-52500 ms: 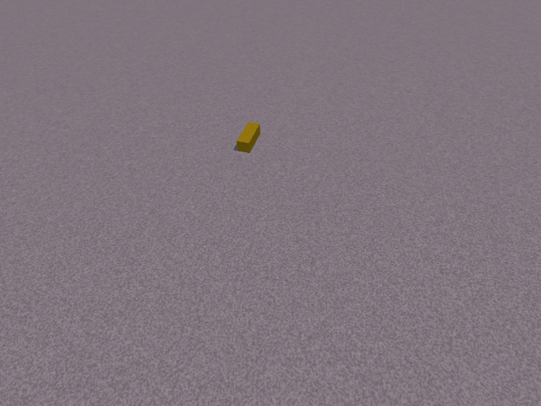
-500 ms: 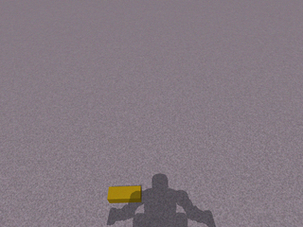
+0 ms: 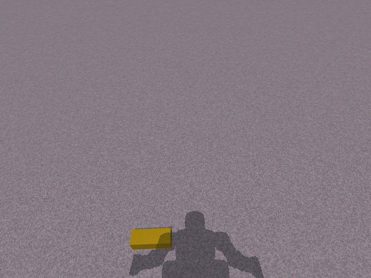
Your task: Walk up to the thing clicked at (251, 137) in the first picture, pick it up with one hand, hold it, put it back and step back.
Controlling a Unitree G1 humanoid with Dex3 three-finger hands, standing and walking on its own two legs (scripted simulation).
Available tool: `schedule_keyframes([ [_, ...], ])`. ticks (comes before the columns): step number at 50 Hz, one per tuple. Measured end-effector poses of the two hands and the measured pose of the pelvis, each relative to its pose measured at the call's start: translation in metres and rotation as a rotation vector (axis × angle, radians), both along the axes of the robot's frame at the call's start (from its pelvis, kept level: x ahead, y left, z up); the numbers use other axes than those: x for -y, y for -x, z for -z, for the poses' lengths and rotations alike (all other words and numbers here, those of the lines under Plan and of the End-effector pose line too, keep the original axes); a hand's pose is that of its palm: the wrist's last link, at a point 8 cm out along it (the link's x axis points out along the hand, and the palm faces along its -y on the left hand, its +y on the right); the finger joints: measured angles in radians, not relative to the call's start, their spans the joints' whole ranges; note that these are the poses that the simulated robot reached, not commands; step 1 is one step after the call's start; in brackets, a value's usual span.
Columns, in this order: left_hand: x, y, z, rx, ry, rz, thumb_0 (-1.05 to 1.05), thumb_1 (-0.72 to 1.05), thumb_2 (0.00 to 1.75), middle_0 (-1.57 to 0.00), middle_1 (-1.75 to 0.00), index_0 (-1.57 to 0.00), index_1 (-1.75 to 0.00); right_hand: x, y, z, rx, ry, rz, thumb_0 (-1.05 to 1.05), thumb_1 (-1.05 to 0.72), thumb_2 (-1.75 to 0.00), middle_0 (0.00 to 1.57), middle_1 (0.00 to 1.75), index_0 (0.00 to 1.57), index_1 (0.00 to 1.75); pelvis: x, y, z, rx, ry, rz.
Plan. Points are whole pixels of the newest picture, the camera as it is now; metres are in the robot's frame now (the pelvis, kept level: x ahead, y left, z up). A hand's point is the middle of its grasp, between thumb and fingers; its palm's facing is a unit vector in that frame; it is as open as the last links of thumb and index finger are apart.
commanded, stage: stand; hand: left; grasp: from above
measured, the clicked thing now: (151, 238) +0.47 +0.23 -0.75
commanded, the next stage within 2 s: step back in 0.42 s
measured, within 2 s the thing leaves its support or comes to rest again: neither
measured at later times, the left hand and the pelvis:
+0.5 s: hand out of the picture +0.08 +0.25 -0.16, palm faces -0.01 -0.93 -0.36, open 7.4 cm; pelvis -0.01 +0.00 +0.00, yaw -1 degrees
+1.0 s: hand out of the picture +0.04 +0.30 -0.18, palm faces -0.11 -0.93 -0.36, open 7.4 cm; pelvis -0.09 +0.05 -0.01, yaw -4 degrees
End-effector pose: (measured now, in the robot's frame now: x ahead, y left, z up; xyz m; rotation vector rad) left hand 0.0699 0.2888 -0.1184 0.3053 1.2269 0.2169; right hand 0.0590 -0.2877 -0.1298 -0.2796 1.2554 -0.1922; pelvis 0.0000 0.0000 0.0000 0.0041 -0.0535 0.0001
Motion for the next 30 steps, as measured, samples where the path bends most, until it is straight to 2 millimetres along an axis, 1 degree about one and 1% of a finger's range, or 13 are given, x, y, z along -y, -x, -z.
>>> schedule_keyframes([
  [13, 0.003, -0.005, -0.001, 0.012, -0.003, 0.015, 0.01, 0.91, 0.90, -0.20, -0.30, -0.20, -0.30, 0.006, -0.001, -0.002, 0.008, 0.003, 0.007, 0.01, -0.91, -0.90, 0.21, 0.30, 0.20, 0.30, 0.004, -0.001, 0.000, 0.001, 0.001, 0.005],
  [22, 0.003, -0.005, -0.001, 0.012, -0.002, 0.016, 0.01, 0.91, 0.90, -0.21, -0.30, -0.20, -0.30, 0.010, 0.003, -0.002, -0.001, 0.006, 0.008, 0.01, -0.91, -0.90, 0.21, 0.30, 0.20, 0.30, 0.005, 0.000, 0.000, -0.006, 0.001, 0.007],
  [26, -0.005, -0.005, 0.001, 0.019, -0.018, 0.018, 0.01, 0.90, 0.90, -0.21, -0.30, -0.20, -0.30, 0.015, 0.004, 0.000, -0.005, 0.021, 0.014, 0.01, -0.91, -0.90, 0.21, 0.30, 0.20, 0.30, 0.004, 0.011, 0.005, -0.021, 0.010, 0.009],
  [30, -0.020, -0.004, 0.004, 0.024, -0.041, 0.044, 0.01, 0.90, 0.90, -0.21, -0.30, -0.20, -0.30, 0.018, 0.011, -0.001, -0.009, 0.056, 0.015, 0.01, -0.91, -0.90, 0.21, 0.30, 0.20, 0.30, -0.006, 0.026, 0.010, -0.030, 0.005, 0.020],
])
